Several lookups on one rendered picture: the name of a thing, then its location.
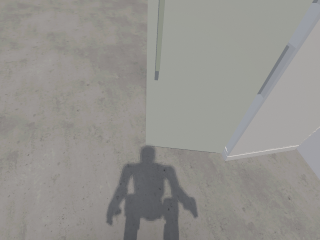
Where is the fridge door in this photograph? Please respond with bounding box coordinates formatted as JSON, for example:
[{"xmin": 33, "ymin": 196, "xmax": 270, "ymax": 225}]
[{"xmin": 145, "ymin": 0, "xmax": 313, "ymax": 153}]

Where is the handle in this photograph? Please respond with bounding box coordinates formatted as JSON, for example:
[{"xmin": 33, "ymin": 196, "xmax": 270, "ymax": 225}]
[{"xmin": 155, "ymin": 0, "xmax": 165, "ymax": 72}]

